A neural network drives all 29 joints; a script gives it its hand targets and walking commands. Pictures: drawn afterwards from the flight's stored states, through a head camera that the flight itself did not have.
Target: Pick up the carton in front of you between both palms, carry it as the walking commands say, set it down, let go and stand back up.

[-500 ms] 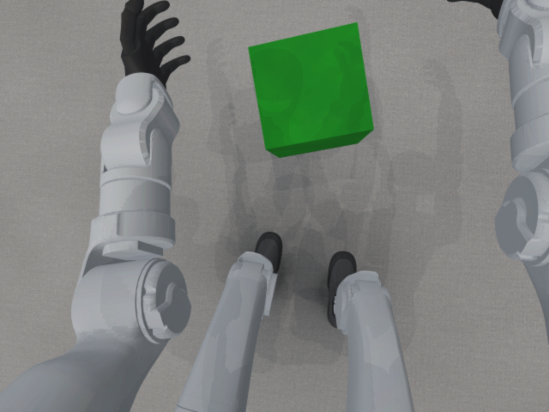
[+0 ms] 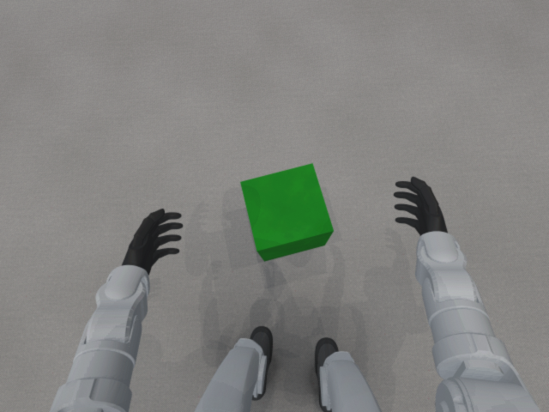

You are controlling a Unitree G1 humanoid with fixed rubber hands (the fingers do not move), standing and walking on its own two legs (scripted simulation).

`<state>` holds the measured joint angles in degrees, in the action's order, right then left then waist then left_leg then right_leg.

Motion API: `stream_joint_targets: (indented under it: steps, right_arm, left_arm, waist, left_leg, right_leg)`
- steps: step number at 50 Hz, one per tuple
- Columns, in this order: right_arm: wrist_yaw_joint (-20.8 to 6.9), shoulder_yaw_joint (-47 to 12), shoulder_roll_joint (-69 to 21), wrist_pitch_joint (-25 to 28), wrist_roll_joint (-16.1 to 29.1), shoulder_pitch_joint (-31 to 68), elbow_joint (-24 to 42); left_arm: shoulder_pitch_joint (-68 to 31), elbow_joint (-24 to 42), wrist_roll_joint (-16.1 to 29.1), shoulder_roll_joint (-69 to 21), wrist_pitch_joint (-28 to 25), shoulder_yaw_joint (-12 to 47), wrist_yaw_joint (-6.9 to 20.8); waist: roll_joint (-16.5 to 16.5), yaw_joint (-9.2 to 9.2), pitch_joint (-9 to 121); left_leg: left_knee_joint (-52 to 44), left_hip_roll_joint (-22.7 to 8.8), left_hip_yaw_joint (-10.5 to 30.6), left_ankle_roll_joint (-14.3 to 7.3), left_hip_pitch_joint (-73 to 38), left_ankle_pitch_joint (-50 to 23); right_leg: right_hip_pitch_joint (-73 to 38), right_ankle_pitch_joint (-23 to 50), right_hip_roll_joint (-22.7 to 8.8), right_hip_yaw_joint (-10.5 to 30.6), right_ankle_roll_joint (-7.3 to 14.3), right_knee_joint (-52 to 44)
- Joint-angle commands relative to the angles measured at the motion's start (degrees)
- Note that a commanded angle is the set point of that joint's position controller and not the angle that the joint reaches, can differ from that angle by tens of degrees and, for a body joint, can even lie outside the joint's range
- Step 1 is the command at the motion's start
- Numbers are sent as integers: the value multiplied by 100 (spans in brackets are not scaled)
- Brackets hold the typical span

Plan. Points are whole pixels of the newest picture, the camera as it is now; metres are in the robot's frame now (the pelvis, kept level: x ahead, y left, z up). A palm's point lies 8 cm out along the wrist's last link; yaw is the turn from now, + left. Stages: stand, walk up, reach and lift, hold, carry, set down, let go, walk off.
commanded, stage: let go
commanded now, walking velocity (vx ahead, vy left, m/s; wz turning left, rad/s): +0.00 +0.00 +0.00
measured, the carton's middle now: (286, 216) +0.51 +0.05 -0.60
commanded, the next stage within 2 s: stand in 1.00 s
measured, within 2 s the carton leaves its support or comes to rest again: neither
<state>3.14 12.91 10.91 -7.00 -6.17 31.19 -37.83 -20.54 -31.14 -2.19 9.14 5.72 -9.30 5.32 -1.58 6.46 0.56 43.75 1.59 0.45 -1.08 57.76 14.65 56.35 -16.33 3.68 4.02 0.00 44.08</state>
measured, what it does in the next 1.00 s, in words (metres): stands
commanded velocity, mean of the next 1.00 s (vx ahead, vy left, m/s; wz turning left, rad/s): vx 0.00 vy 0.00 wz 0.00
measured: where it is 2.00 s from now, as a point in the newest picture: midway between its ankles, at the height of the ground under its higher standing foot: (292, 381)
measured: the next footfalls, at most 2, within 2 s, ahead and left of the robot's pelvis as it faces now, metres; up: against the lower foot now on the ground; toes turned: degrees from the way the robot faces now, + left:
none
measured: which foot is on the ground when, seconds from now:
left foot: down 0.00-1.00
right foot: down 0.00-1.00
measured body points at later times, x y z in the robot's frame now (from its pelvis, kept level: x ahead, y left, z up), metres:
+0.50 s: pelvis +0.06 -0.01 +0.05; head +0.11 -0.01 +0.49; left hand +0.21 +0.24 -0.03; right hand +0.27 -0.23 -0.04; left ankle +0.04 +0.10 -0.69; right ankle +0.02 -0.12 -0.69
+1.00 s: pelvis +0.04 -0.01 +0.04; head +0.04 -0.01 +0.49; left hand +0.21 +0.24 -0.02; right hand +0.23 -0.23 -0.03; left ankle +0.04 +0.10 -0.69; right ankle +0.02 -0.11 -0.69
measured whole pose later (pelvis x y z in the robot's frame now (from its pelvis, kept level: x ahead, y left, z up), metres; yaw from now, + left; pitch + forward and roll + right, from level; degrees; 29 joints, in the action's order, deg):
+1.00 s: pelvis +0.04 -0.01 +0.04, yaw +3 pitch -6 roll +0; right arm -1.8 1.5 12.3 -7.0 0.5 -12.7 -26.0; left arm 11.5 -21.4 -1.0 13.0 14.3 -1.5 1.0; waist 0.1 0.2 -5.5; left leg 28.2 2.4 3.0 -0.9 6.4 15.8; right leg 3.8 -17.9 2.0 1.7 1.3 27.6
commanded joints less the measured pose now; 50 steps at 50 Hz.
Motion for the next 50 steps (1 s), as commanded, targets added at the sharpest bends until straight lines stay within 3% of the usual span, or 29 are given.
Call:
stream_joint_targets:
  steps: [1, 10, 19, 25, 35, 37, 38, 50]
  right_arm:
    - [-63, -31, 491, 275, 42, 145, 674]
    - [-217, -302, 555, 645, 276, -1861, 779]
    - [-346, -631, 527, 681, 426, -3267, 1233]
    - [-508, -826, 522, 515, 574, -3999, 1528]
    - [-691, -999, 566, 137, 653, -4115, 1965]
    - [-569, -956, 557, 263, 778, -4363, 1687]
    - [-516, -1014, 596, 283, 742, -4299, 1759]
    - [-498, -950, 680, 38, 643, -4174, 1703]
  left_arm:
    - [466, 598, 182, 493, -230, 158, -11]
    - [2254, 1262, 453, 609, -452, 700, -157]
    - [3050, 1353, 441, 795, -437, 693, -133]
    - [3250, 1180, 325, 875, -317, 596, -120]
    - [3192, 1103, 128, 908, 28, 463, -123]
    - [2999, 1488, -2, 1124, 363, 446, -260]
    - [3054, 1382, 22, 1069, 454, 499, -321]
    - [2842, 1563, 132, 906, 839, 641, -452]
  waist:
    - [321, -19, 3376]
    - [-142, -140, 2291]
    - [332, -442, 1088]
    - [332, -571, 616]
    - [138, -522, -215]
    - [96, -524, 58]
    - [283, -593, -46]
    - [250, -661, -407]
  left_leg:
    - [-377, -135, 218, 279, -3452, -1719]
    - [-908, -212, 389, 415, -4793, -2553]
    - [-1629, -50, 253, 318, -4889, -2232]
    - [-1924, 49, 162, 230, -5087, -1933]
    - [-2073, 83, 72, 147, -5202, -1216]
    - [-1869, 252, 10, 184, -5167, -986]
    - [-1853, 225, 25, 165, -5134, -878]
    - [-1964, 118, 84, 135, -5098, -684]
  right_leg:
    - [-1642, 481, -45, -254, -37, -610]
    - [-2459, 602, -61, -282, 83, -1200]
    - [-4176, 1355, -205, -194, -28, -1906]
    - [-4846, 1928, -267, -119, -103, -2135]
    - [-5009, 1563, -323, -84, -101, -2315]
    - [-5229, 1839, -374, -66, -91, -2133]
    - [-5135, 1907, -382, -54, -114, -2091]
    - [-5045, 1222, -307, -183, 21, -2160]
